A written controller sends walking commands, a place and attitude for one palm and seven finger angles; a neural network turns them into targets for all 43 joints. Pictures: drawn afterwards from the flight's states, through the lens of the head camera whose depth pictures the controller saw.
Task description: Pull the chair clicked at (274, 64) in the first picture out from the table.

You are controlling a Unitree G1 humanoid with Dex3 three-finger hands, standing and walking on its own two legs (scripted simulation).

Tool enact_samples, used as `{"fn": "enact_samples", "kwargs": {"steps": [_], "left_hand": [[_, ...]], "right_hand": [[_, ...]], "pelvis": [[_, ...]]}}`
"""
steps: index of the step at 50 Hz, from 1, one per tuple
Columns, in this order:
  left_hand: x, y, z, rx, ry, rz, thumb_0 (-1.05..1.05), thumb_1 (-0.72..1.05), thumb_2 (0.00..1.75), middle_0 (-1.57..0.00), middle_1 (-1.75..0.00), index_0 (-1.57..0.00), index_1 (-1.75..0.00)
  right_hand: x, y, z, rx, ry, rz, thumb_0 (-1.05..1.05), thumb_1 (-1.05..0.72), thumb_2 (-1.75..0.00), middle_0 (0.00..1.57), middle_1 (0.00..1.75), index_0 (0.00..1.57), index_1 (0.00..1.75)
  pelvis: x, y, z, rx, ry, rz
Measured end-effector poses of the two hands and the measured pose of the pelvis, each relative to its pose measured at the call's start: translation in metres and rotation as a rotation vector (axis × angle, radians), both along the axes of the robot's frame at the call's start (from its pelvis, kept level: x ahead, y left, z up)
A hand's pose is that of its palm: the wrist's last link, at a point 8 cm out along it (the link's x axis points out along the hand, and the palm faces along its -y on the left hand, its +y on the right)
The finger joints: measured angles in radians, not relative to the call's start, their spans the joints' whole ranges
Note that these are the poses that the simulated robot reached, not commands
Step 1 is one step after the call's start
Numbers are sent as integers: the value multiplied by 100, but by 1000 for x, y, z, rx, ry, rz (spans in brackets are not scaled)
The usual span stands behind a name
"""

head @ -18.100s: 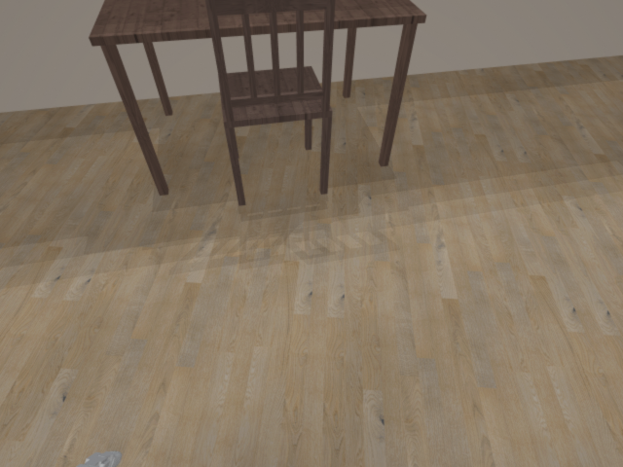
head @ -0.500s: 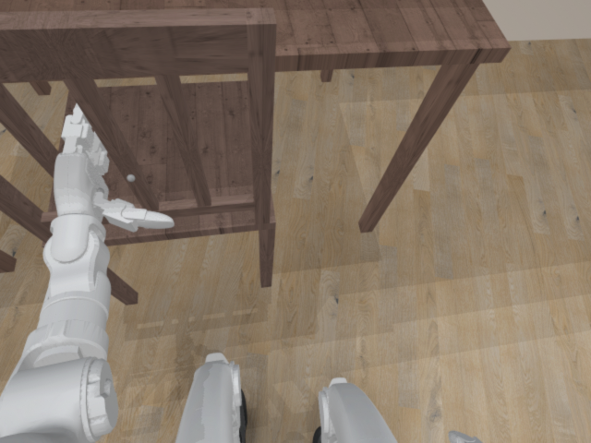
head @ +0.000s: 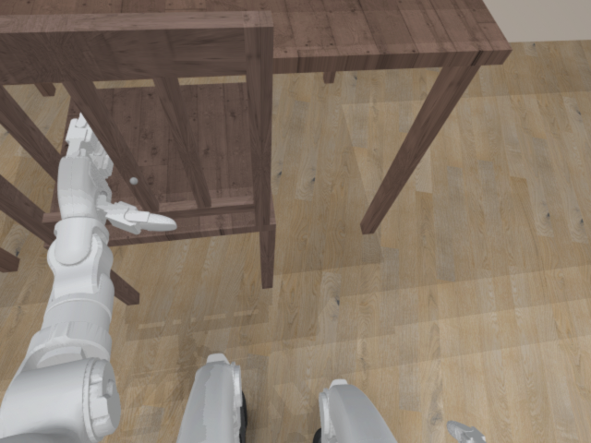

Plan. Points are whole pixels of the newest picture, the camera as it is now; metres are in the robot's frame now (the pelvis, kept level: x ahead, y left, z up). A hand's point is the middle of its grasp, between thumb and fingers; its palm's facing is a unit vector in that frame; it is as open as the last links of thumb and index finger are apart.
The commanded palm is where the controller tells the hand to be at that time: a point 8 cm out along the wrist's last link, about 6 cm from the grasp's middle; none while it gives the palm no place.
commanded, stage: hook a spindle and tug to test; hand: left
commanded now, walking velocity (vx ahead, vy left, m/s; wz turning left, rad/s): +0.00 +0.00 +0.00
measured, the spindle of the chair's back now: (122, 158) +0.49 +0.23 +0.03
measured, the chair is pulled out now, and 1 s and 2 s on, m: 0.00 0.01 0.09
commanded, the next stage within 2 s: step backward, pulling the chair out in 1.34 s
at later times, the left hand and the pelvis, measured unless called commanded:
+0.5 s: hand (135, 178) +0.45 +0.21 +0.03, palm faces +0.14 -0.99 -0.03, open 9.7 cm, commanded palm +0.42 +0.25 +0.03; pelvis +0.00 +0.00 +0.00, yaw +0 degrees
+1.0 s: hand (136, 182) +0.45 +0.21 +0.03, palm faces +0.13 -0.99 -0.01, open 5.5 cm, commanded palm +0.40 +0.25 +0.03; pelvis +0.02 +0.01 +0.01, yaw -1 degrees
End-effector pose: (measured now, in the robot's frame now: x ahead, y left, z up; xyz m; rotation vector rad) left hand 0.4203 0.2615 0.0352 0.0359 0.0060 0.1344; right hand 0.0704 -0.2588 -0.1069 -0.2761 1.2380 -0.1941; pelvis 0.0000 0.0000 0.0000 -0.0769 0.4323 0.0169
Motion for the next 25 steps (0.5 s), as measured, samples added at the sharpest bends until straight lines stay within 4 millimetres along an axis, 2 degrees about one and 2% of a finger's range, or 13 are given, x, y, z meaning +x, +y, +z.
{"fn": "enact_samples", "kwargs": {"steps": [5,13,21,25], "left_hand": [[-1,1,-2,-5,5,0,-1,-50,30,-16,-37,-15,-37],[-3,1,-1,-3,3,-6,-1,-45,32,-28,-77,-28,-77],[-1,-2,-1,-12,2,1,-1,-16,45,-42,-119,-40,-118],[3,-2,-1,-11,2,2,-1,4,53,-44,-130,-44,-132]], "right_hand": [[0,-1,0,-1,0,-3,1,-91,-90,20,30,20,30],[-2,2,0,1,6,-4,1,-91,-90,20,30,20,30],[-3,4,0,3,3,-7,1,-91,-90,20,30,20,30],[-4,5,1,2,4,-7,1,-91,-90,20,30,20,30]], "pelvis": [[0,0,0,0,0,-2],[1,1,0,-2,-1,2],[0,3,1,-3,-1,0],[0,3,0,-3,3,-2]]}}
